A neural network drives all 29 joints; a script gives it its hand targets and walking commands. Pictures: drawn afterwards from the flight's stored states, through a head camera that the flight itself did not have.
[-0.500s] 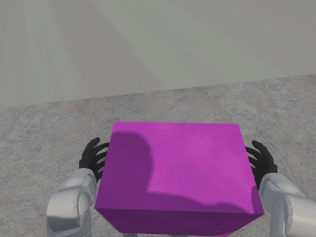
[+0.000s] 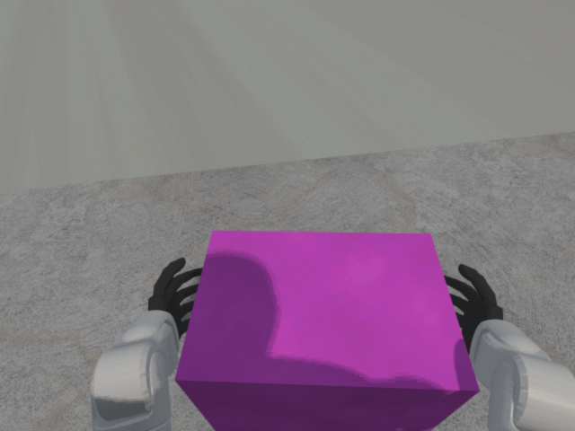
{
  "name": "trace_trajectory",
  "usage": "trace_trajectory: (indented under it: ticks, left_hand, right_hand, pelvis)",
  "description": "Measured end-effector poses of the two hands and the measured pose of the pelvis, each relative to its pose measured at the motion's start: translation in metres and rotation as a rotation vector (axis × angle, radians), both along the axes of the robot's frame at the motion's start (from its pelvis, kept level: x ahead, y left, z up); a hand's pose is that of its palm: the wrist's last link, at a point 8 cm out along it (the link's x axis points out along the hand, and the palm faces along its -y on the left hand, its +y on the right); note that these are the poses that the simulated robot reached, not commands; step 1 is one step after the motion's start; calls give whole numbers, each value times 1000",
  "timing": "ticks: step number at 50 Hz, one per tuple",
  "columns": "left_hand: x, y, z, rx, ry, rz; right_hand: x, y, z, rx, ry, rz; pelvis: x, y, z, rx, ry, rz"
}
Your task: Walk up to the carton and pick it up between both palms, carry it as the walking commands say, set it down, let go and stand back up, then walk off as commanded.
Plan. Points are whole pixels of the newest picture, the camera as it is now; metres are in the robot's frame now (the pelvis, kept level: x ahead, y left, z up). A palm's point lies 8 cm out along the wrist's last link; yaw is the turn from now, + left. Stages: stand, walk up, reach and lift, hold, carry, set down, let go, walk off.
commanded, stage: carry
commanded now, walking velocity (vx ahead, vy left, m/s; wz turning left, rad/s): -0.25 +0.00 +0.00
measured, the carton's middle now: (317, 341) +0.24 +0.00 +0.01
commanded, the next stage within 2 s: none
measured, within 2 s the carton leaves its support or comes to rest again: neither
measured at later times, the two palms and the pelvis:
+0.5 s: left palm out of the picture +0.10 +0.16 +0.12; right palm out of the picture +0.09 -0.22 +0.11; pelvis -0.14 -0.02 +0.03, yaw -1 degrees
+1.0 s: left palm out of the picture +0.02 +0.20 +0.11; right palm out of the picture +0.02 -0.18 +0.11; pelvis -0.20 +0.01 +0.01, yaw +2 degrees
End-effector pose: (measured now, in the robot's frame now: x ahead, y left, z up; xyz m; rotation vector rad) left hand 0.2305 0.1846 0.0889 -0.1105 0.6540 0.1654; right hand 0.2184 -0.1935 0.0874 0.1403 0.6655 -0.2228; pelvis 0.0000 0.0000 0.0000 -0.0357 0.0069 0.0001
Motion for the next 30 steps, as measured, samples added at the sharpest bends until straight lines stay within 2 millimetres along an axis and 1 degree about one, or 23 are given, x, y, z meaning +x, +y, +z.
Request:
trace_trajectory:
  ticks: [2, 4, 6, 8, 11, 16, 19, 21, 24, 30]
  left_hand:
    - [-16, 2, 8, 4, -16, 28]
    - [-30, 1, 18, 27, -47, 41]
    - [-44, -3, 24, 56, -64, 48]
    - [-59, -10, 26, 56, -34, 54]
    - [-79, -22, 27, 42, 7, 48]
    - [-91, -40, 38, 58, -21, -9]
    - [-100, -44, 40, 62, -36, -28]
    - [-109, -43, 40, 62, -36, -27]
    - [-127, -34, 36, 60, -28, -8]
    - [-168, -2, 27, 48, -30, 41]
  right_hand:
    - [-6, 1, 6, 5, -16, 27]
    - [-12, 1, 9, 8, -46, 58]
    - [-20, -3, 8, 11, -63, 83]
    - [-36, -9, 6, 5, -32, 96]
    - [-62, -21, 8, 17, 9, 71]
    - [-94, -39, 15, 30, -20, 13]
    - [-108, -43, 19, 20, -34, 1]
    - [-115, -42, 20, 14, -34, 6]
    - [-124, -33, 19, 8, -26, 26]
    - [-145, -1, 19, -10, -33, 81]
  pelvis:
    - [-10, -4, 4, 4, 9, 8]
    - [-22, -10, 4, 13, 19, 11]
    - [-36, -16, 2, 24, 21, 1]
    - [-49, -21, 9, 36, 17, -3]
    - [-66, -24, 20, 78, 15, -15]
    - [-94, -27, 26, 114, 22, -36]
    - [-108, -27, 26, 120, 38, -34]
    - [-117, -25, 26, 120, 50, -29]
    - [-132, -21, 26, 117, 67, -21]
    - [-165, -6, 21, 76, 80, 3]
